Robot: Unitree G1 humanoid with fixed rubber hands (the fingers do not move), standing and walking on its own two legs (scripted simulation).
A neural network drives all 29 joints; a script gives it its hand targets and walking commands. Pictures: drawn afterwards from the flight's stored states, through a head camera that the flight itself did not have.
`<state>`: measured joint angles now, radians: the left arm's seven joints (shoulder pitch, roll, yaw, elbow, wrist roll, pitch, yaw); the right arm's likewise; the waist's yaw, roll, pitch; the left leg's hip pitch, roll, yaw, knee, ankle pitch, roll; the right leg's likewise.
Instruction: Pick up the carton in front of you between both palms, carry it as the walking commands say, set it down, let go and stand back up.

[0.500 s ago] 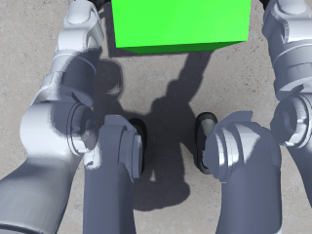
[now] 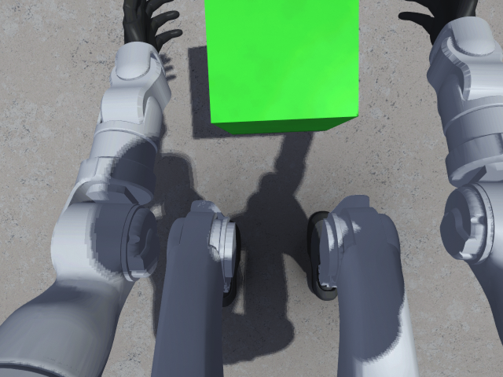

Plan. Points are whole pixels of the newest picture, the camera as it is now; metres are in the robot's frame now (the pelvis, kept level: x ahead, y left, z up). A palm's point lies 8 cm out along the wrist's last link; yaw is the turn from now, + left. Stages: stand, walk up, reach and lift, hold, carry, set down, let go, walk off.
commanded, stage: set down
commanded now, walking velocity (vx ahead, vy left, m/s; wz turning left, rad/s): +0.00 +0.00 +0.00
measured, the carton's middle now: (279, 71) +0.54 -0.03 -0.29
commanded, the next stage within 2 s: let go in 0.74 s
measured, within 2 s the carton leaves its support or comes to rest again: neither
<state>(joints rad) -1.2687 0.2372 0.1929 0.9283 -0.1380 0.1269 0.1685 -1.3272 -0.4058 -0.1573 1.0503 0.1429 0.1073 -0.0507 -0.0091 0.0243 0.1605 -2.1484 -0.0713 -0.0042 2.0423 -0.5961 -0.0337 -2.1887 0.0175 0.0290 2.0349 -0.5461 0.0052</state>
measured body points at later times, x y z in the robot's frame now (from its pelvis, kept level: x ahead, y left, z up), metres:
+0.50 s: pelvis +0.02 -0.01 +0.13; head +0.34 -0.03 +0.44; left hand +0.55 +0.16 +0.02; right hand +0.55 -0.25 +0.02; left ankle +0.10 +0.12 -0.38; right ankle +0.11 -0.12 -0.38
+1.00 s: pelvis +0.06 -0.01 +0.26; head +0.33 -0.03 +0.61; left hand +0.50 +0.17 +0.13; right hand +0.50 -0.25 +0.13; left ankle +0.10 +0.12 -0.38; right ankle +0.11 -0.12 -0.38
